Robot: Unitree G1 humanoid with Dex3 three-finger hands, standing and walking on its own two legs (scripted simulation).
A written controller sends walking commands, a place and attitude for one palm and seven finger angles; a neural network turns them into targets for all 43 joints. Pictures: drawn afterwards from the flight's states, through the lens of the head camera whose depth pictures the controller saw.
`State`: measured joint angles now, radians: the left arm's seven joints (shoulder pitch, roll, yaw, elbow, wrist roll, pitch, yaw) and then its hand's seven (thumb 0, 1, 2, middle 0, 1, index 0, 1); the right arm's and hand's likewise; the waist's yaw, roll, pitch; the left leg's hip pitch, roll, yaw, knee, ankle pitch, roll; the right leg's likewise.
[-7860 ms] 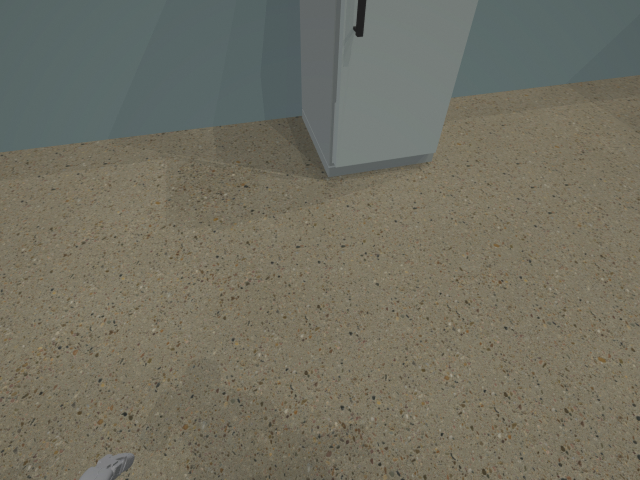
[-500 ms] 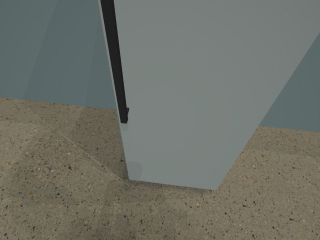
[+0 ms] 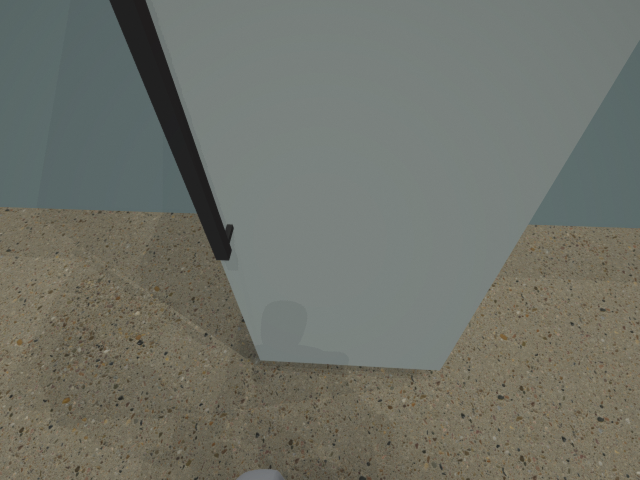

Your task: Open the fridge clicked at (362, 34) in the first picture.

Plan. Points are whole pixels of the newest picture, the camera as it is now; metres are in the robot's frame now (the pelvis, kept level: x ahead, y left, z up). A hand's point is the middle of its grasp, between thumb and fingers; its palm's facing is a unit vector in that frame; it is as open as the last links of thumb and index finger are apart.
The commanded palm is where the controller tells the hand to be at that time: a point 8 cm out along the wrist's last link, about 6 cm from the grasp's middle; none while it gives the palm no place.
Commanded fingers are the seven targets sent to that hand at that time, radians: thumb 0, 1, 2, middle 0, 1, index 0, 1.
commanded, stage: come to a stop and stand still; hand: left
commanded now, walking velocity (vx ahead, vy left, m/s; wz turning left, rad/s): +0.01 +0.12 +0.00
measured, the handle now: (184, 124) +0.47 +0.19 +0.19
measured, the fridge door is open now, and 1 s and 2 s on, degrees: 0 0 0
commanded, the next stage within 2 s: look again from close up in 1.08 s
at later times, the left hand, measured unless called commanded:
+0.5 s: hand out of the picture -0.02 +0.19 -0.16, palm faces +0.02 -0.98 -0.18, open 7.4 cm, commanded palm none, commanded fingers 0.00 0.90 0.90 -0.20 -0.30 -0.20 -0.30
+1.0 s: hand out of the picture -0.01 +0.17 -0.16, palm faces +0.02 -0.97 -0.23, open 7.3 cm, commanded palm none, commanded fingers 0.00 0.90 0.90 -0.20 -0.30 -0.20 -0.30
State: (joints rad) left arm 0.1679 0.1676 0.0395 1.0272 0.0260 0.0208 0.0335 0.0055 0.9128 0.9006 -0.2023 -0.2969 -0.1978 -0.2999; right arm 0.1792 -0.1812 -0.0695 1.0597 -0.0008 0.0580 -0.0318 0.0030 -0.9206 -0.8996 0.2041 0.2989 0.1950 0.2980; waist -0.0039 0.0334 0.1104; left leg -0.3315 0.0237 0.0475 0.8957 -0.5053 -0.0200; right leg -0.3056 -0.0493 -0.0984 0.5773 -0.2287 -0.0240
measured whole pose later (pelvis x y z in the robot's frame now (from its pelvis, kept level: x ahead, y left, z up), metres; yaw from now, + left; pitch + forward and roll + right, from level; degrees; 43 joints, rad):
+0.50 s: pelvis -0.04 +0.02 +0.01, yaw -1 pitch +0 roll +1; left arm 0.25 0.16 0.04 1.10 0.01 0.03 0.01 0.01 0.91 0.90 -0.20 -0.30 -0.20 -0.30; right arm 0.33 -0.10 -0.02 1.11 -0.02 -0.01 -0.03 0.00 -0.91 -0.90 0.21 0.30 0.20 0.30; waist -0.02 -0.02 0.04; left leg -0.14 0.01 0.05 0.38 -0.24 0.01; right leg -0.24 -0.03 -0.06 0.59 -0.38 0.02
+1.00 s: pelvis -0.03 +0.00 +0.01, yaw -1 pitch -1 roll +0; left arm 0.28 0.15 -0.01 1.09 0.01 -0.03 0.04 0.01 0.92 0.90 -0.20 -0.30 -0.20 -0.30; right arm 0.29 -0.16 0.02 1.10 -0.01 -0.02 -0.03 0.02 -0.93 -0.90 0.20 0.30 0.19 0.30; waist 0.00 0.03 0.01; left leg -0.15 0.04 0.04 0.49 -0.32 -0.02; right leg -0.17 0.02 -0.08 0.50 -0.32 -0.05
